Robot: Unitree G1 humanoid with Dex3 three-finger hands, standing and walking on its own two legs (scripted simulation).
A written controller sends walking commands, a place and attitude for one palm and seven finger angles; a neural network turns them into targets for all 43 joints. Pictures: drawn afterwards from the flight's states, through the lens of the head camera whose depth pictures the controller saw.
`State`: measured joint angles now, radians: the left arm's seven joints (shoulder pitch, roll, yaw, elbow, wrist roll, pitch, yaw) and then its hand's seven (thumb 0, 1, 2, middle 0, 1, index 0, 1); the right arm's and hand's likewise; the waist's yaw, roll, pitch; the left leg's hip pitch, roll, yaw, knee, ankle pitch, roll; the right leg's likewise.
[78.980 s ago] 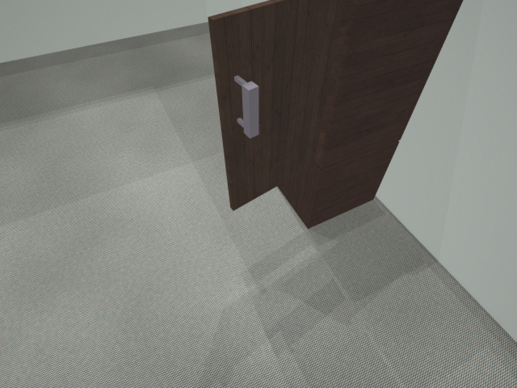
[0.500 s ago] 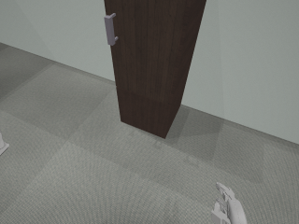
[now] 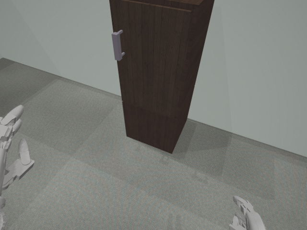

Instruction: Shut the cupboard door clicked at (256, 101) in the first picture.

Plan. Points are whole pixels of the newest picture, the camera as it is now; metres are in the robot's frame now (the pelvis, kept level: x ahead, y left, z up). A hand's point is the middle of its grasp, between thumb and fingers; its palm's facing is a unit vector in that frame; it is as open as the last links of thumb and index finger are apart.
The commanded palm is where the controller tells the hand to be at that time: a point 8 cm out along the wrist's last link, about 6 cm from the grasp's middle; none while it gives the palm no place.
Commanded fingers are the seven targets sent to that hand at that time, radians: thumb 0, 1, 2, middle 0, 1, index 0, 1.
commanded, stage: let the arm hang, fingers relaxed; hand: left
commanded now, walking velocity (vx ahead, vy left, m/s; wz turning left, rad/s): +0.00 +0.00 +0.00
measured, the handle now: (119, 45) +0.91 +0.21 +0.06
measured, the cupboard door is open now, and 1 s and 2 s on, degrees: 0 0 0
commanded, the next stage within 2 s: look to check the result in 1.06 s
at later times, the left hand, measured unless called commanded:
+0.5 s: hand out of the picture -0.11 +0.18 -0.17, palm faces +0.04 -0.98 -0.20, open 7.2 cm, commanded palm none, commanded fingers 0.00 0.90 0.90 -0.20 -0.30 -0.20 -0.30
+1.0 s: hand out of the picture -0.06 +0.14 -0.17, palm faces +0.05 -0.99 -0.13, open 7.4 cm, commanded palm none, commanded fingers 0.00 0.90 0.90 -0.20 -0.30 -0.20 -0.30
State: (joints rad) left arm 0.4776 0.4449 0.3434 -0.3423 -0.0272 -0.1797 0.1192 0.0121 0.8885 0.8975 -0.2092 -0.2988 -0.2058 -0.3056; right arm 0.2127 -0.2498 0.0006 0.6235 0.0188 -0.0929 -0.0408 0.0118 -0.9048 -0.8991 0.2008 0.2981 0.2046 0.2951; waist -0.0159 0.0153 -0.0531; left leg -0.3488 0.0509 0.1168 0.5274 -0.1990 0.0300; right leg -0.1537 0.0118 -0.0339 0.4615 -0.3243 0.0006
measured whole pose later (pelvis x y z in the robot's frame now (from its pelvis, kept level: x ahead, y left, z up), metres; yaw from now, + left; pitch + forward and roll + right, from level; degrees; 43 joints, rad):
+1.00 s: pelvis -0.03 +0.00 +0.00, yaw +1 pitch -2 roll -1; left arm 0.36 0.09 0.00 1.12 0.02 0.00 0.04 0.00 0.91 0.90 -0.20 -0.30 -0.20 -0.30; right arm 0.34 -0.11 -0.01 1.13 -0.02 0.03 -0.03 0.00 -0.91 -0.90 0.20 0.30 0.20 0.29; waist -0.02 0.00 0.00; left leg -0.29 0.02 0.11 0.42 -0.10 0.04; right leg -0.14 -0.01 -0.04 0.45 -0.28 0.00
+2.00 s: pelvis +0.01 -0.02 +0.01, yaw +1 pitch -1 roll +0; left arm 0.33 0.11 0.00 1.14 0.02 -0.01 0.04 0.00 0.91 0.90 -0.20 -0.30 -0.20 -0.30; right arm 0.28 -0.13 0.00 1.14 -0.01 0.02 -0.04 0.01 -0.91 -0.90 0.20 0.30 0.20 0.29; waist -0.01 0.00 0.05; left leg -0.23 0.03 0.11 0.40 -0.15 0.01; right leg -0.05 0.00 -0.04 0.38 -0.31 -0.02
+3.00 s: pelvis +0.03 -0.03 +0.01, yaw +1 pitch -2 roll +1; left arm 0.35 0.11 0.00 1.14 0.01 -0.01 0.05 0.00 0.91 0.90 -0.20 -0.30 -0.20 -0.30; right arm 0.28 -0.13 0.00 1.14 -0.01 0.02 -0.04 0.01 -0.91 -0.90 0.20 0.30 0.20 0.29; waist 0.00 -0.01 0.05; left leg -0.20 0.04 0.10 0.41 -0.18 -0.01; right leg 0.00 0.02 -0.05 0.35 -0.32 -0.03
